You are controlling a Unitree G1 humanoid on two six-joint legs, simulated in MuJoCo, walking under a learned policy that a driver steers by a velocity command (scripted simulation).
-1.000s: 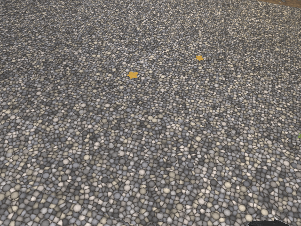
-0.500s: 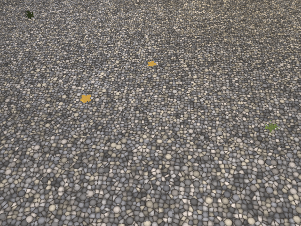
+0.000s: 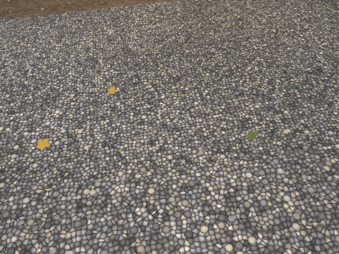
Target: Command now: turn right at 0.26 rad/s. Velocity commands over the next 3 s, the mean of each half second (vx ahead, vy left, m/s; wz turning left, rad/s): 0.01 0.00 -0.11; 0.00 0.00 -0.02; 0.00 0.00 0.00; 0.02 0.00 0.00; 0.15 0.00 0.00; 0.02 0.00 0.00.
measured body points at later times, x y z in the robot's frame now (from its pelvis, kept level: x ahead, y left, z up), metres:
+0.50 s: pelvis +0.00 +0.03 +0.00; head +0.00 +0.04 +0.45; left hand +0.10 +0.29 -0.13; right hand +0.12 -0.21 -0.11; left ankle +0.00 +0.12 -0.74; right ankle -0.01 -0.10 -0.74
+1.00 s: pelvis -0.01 +0.02 +0.01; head -0.01 +0.03 +0.46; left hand +0.04 +0.28 -0.15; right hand +0.05 -0.23 -0.13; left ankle +0.00 +0.12 -0.74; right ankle -0.01 -0.10 -0.74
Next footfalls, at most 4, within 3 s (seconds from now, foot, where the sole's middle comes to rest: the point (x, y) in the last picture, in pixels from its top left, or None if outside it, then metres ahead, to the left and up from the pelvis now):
0.10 left None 0.04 0.11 -0.78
0.36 right None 0.03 -0.09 -0.78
2.44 left None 0.13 0.11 -0.78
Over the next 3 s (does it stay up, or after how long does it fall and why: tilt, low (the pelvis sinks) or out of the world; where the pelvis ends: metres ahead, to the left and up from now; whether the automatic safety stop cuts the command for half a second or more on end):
stays up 0.11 0.00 0.00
